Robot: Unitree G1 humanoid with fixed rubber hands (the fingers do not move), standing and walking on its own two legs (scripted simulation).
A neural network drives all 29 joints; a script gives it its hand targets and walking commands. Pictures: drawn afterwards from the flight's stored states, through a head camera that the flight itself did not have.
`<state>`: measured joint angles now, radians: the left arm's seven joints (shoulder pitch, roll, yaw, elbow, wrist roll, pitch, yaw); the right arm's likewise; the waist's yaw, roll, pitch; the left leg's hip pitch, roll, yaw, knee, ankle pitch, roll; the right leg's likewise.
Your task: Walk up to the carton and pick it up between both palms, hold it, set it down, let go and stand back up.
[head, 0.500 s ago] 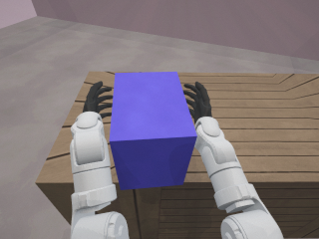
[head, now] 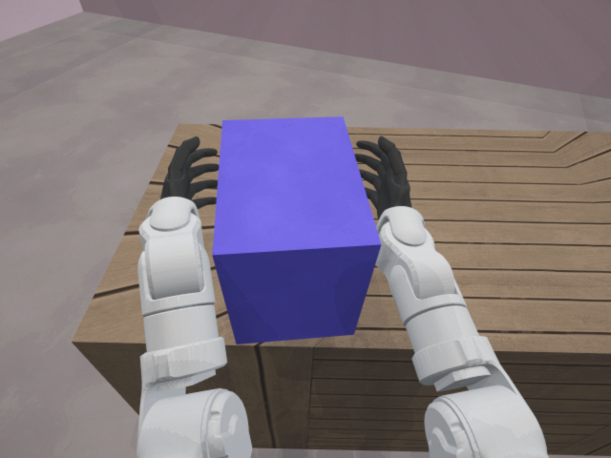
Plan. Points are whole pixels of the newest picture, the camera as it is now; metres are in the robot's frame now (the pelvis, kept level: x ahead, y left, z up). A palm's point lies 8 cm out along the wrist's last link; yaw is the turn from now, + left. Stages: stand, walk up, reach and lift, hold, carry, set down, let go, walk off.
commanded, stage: hold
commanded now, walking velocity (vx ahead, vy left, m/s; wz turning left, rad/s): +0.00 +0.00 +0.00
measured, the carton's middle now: (289, 230) +0.38 +0.02 +0.11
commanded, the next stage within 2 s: set down in 1.06 s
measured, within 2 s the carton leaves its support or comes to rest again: neither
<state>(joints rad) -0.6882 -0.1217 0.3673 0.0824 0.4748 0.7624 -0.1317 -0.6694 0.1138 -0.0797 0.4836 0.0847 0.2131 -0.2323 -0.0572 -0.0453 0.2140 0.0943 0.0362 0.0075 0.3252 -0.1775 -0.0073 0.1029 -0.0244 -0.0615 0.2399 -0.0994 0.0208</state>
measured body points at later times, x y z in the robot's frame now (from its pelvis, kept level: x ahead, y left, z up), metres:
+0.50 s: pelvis -0.03 +0.00 +0.00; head -0.05 +0.02 +0.45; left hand +0.35 +0.15 +0.19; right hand +0.36 -0.10 +0.17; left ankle +0.02 +0.13 -0.75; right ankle +0.04 -0.13 -0.75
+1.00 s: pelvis +0.02 -0.01 +0.00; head -0.01 +0.02 +0.45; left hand +0.39 +0.14 +0.22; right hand +0.38 -0.12 +0.22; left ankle +0.02 +0.13 -0.74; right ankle +0.04 -0.13 -0.74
